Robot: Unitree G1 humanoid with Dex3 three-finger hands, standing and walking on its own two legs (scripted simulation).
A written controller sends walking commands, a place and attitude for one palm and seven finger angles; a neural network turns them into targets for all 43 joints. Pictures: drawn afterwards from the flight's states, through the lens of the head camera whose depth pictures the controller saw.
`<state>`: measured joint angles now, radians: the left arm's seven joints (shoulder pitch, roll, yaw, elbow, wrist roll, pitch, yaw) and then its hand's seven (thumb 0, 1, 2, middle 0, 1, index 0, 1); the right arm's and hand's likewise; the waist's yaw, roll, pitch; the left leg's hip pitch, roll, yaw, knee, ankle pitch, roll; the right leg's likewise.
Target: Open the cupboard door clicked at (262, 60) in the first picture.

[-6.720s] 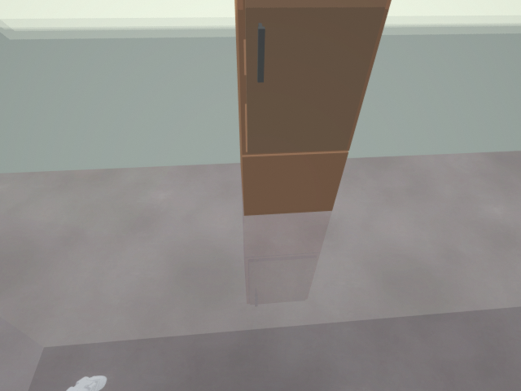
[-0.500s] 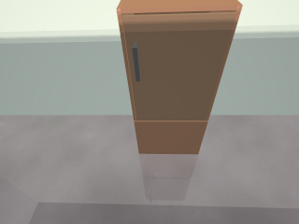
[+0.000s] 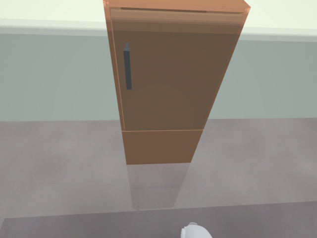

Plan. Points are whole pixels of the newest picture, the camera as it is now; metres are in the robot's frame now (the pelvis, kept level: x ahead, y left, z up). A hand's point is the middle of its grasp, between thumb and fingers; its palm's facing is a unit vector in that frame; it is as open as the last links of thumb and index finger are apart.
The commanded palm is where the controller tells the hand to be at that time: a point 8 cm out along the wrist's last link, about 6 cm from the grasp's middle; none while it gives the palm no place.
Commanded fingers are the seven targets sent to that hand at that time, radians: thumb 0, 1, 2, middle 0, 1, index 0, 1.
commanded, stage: take the last steps up to it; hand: left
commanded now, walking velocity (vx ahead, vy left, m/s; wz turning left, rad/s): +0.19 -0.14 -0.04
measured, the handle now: (128, 67) +0.65 +0.14 +0.07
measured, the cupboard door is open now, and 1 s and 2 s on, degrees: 0 0 0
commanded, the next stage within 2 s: come to a stop and stand still in 0.16 s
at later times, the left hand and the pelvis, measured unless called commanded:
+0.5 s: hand (126, 226) +0.19 +0.09 -0.17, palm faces +0.04 -0.97 -0.23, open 7.2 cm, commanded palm none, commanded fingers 0.00 0.90 0.90 -0.20 -0.30 -0.20 -0.30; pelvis +0.12 -0.09 -0.01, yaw -1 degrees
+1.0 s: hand out of the picture +0.08 +0.12 -0.17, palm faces +0.01 -0.97 -0.24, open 7.3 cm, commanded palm none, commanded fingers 0.00 0.90 0.90 -0.20 -0.30 -0.20 -0.30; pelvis +0.08 -0.07 +0.00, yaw -2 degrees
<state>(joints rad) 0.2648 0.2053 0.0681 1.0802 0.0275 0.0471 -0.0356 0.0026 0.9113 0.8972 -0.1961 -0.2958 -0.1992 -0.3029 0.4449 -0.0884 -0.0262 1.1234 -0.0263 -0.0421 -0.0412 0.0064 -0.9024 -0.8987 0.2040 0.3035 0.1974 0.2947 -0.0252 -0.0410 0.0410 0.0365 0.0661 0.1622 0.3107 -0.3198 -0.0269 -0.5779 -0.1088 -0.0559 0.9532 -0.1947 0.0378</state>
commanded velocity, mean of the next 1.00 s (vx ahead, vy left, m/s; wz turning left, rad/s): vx -0.04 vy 0.03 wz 0.01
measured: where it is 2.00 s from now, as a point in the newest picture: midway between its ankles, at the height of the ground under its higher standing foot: outside the picture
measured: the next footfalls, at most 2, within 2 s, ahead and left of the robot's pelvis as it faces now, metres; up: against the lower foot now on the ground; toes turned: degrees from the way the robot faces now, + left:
right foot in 0.14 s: +0.19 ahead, -0.16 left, +0.00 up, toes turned -9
left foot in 0.68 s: +0.16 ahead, +0.05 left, +0.00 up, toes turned +2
